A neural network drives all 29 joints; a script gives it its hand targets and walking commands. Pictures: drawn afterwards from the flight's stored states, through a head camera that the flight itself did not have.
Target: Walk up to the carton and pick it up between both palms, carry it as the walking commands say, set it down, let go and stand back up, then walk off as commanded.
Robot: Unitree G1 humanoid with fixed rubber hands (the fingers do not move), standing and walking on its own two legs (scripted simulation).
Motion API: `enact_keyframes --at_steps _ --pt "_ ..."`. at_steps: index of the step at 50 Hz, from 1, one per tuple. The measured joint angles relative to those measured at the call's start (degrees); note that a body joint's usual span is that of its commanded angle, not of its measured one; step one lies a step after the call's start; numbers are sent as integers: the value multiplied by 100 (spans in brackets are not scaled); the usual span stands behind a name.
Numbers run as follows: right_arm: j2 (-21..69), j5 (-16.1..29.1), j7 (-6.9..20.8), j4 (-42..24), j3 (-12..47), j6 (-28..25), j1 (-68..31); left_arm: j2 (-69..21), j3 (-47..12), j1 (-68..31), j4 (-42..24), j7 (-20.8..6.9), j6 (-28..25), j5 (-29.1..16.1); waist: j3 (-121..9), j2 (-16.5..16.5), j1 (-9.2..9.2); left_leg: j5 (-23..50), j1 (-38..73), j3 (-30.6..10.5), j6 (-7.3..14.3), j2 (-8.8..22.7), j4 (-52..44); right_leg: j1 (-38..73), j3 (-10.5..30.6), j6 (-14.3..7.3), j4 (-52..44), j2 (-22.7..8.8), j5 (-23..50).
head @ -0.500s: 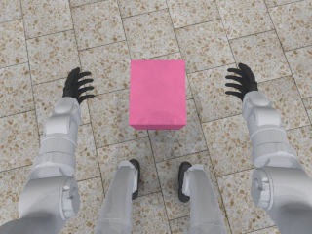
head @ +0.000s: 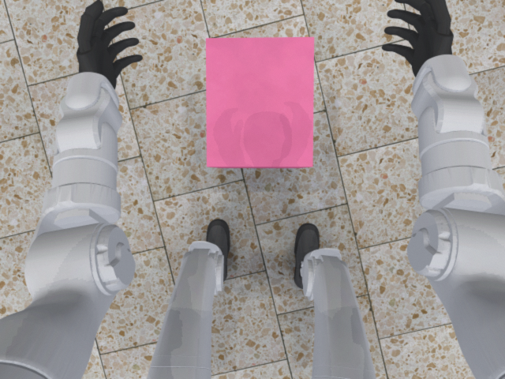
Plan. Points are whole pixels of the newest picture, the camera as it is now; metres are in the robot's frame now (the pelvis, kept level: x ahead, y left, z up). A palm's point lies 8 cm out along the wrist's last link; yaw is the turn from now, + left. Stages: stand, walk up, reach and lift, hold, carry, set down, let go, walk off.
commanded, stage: reach and lift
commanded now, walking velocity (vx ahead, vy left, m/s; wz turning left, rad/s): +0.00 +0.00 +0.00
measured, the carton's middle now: (259, 113) +0.53 +0.03 -0.53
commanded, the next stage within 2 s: none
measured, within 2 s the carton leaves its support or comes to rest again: neither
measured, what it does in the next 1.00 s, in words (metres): lowers itself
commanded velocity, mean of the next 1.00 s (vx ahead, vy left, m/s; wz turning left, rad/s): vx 0.00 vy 0.00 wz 0.00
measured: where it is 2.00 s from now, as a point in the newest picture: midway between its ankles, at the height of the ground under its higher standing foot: (261, 265)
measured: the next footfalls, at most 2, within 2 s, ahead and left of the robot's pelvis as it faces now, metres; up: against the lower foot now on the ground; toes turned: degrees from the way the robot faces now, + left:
none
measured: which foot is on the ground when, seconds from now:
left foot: down 0.00-1.00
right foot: down 0.00-1.00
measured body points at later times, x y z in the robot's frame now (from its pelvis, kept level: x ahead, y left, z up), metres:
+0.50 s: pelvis -0.03 +0.00 -0.13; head +0.31 +0.00 +0.16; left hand +0.49 +0.24 -0.26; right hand +0.53 -0.19 -0.26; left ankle +0.07 +0.14 -0.62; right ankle +0.07 -0.14 -0.62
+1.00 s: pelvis -0.04 +0.00 -0.24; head +0.32 +0.00 +0.02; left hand +0.50 +0.23 -0.40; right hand +0.53 -0.18 -0.40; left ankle +0.07 +0.14 -0.62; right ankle +0.07 -0.14 -0.62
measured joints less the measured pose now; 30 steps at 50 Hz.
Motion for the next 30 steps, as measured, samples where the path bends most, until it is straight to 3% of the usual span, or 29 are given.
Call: enact_keyframes --at_steps 7,14,30 --pt "27 -92 18 103 -73 -7 -44 -46 186 -85 153 -11 -18 143 -114 -20 -1 -119 -456 23 18 8 395 -468 55 23 384 8 -99" --pt "-35 -42 -82 373 -50 -10 -330 6 112 -364 376 96 1 81 -147 -34 -16 -448 -1304 -1 13 -9 1417 -1322 113 36 1419 -7 -436" --pt "-479 825 -434 347 665 101 -722 318 -579 -747 279 477 161 -653 296 -31 5 -1054 -2975 -75 8 -27 3763 -3005 264 84 3764 30 -1029"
